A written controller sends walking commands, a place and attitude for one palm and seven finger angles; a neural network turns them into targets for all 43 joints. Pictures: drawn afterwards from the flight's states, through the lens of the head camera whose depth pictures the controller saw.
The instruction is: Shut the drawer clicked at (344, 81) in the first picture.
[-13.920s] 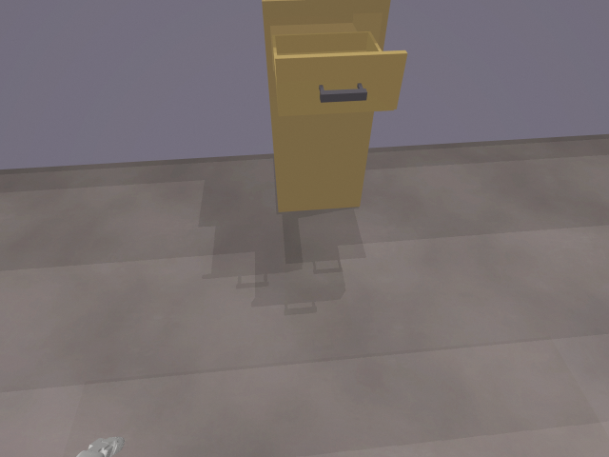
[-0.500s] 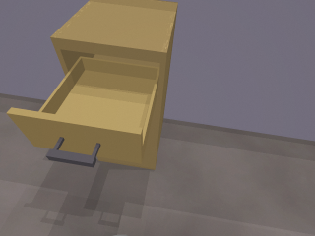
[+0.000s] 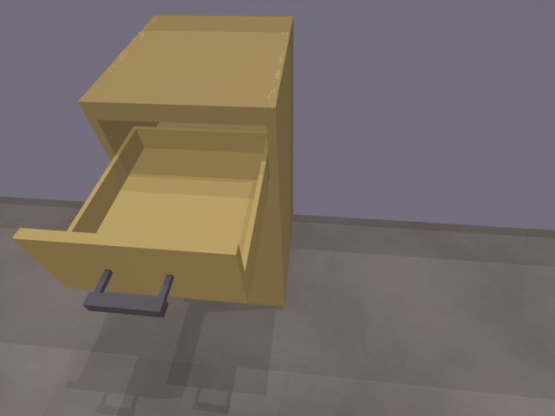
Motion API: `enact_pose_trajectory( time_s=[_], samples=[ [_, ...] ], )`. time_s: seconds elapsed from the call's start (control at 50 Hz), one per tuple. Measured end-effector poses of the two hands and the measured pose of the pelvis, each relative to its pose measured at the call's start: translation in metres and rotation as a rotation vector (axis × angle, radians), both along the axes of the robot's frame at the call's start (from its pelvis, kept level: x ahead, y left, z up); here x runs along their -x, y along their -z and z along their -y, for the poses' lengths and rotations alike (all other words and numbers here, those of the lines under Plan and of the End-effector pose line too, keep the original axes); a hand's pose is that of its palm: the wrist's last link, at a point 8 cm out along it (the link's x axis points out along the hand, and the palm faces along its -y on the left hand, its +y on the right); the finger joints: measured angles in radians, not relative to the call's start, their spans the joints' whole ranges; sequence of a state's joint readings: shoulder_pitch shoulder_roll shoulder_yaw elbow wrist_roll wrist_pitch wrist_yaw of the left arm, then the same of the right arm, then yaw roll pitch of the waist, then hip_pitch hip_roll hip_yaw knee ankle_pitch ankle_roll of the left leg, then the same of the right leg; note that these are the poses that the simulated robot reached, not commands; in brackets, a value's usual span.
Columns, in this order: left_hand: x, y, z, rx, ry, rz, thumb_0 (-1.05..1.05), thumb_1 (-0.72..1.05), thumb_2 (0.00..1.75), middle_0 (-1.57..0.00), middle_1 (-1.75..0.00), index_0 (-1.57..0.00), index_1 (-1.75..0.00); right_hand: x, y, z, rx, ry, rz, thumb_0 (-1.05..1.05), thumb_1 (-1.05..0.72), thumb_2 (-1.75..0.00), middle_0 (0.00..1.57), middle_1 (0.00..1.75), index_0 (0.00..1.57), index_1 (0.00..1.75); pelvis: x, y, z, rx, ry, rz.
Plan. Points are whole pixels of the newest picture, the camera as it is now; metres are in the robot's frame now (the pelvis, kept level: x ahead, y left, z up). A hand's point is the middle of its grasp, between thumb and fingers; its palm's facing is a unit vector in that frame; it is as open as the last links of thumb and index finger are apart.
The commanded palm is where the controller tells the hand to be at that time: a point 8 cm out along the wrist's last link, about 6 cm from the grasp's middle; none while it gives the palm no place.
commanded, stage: come to a stop and stand still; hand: left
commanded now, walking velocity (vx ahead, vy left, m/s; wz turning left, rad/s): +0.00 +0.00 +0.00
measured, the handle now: (131, 291) +0.29 +0.26 -0.01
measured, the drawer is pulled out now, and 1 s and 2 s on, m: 0.30 0.30 0.29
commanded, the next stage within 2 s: look again from close up in 0.78 s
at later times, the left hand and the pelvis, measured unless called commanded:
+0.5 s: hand out of the picture +0.04 +0.27 -0.18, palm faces -0.02 -0.97 -0.24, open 7.4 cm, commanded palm none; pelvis -0.02 +0.08 -0.01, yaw -3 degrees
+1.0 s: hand out of the picture -0.03 +0.24 -0.18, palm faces -0.04 -0.98 -0.20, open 7.4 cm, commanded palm none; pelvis -0.03 +0.08 -0.01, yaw -4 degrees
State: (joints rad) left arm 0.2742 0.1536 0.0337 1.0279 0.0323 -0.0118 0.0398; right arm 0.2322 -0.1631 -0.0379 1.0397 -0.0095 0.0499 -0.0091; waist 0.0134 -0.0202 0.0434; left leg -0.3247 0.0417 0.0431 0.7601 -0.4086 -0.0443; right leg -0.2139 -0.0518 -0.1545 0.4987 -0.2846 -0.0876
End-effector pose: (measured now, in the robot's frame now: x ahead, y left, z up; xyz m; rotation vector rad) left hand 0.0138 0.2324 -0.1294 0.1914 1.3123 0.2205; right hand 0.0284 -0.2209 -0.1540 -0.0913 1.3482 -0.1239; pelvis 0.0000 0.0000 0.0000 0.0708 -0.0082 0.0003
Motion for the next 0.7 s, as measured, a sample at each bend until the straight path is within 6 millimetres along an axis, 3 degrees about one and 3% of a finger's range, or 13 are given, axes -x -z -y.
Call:
enact_pose_trajectory(
  time_s=[0.1, 0.2, 0.48, 0.7],
  samples=[
    [0.013, 0.011, -0.008, 0.036, 0.002, -0.028, 0.0, 0.92, 0.9, -0.2, -0.3, -0.2, -0.3, 0.009, -0.001, -0.009, 0.028, -0.015, -0.001, 0.01, -0.91, -0.9, 0.2, 0.3, 0.2, 0.3, 0.006, 0.004, -0.011, 0.034, 0.002, 0.003],
    [0.015, 0.018, -0.028, 0.02, 0.033, -0.027, 0.0, 0.91, 0.9, -0.2, -0.3, -0.2, -0.3, 0.013, 0.004, -0.018, 0.06, -0.007, 0.046, 0.01, -0.91, -0.9, 0.2, 0.3, 0.2, 0.3, 0.012, 0.013, -0.03, 0.073, 0.012, -0.008],
    [-0.017, 0.014, -0.083, 0.021, 0.087, 0.071, 0.0, 0.9, 0.9, -0.2, -0.3, -0.2, -0.3, 0.043, -0.004, -0.073, 0.065, 0.026, 0.054, 0.01, -0.92, -0.9, 0.2, 0.3, 0.2, 0.3, 0.018, 0.009, -0.079, 0.079, 0.047, 0.02],
    [0.008, 0.013, -0.092, 0.023, 0.1, -0.016, 0.0, 0.9, 0.9, -0.19, -0.3, -0.2, -0.3, 0.075, 0.0, -0.097, 0.025, 0.064, -0.017, 0.01, -0.91, -0.9, 0.2, 0.3, 0.2, 0.3, 0.025, 0.006, -0.093, 0.063, 0.073, 0.022]
  ],
)
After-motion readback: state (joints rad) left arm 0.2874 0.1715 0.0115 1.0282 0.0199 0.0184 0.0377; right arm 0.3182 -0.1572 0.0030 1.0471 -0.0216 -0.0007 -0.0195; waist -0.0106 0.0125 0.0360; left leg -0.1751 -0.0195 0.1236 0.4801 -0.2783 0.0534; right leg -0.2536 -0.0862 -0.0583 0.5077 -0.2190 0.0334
